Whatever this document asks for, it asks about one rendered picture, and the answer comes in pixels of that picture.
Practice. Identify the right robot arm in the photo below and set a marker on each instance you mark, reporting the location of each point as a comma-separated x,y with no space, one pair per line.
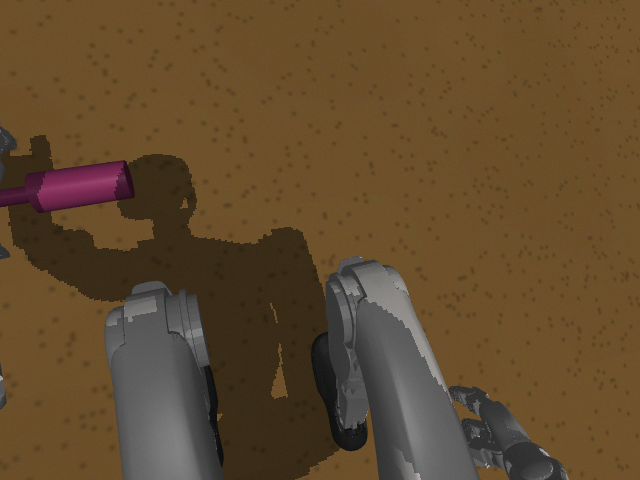
529,461

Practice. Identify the left robot foot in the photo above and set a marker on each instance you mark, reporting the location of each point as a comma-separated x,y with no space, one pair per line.
213,412

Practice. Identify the bottle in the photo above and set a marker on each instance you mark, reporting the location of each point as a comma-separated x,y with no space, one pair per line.
72,187

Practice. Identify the right robot foot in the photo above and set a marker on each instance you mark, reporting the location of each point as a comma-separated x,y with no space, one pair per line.
325,378

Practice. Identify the right robot hand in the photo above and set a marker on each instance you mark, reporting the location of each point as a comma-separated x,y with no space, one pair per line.
499,429

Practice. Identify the left robot hand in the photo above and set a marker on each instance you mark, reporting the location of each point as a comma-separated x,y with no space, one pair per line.
7,143

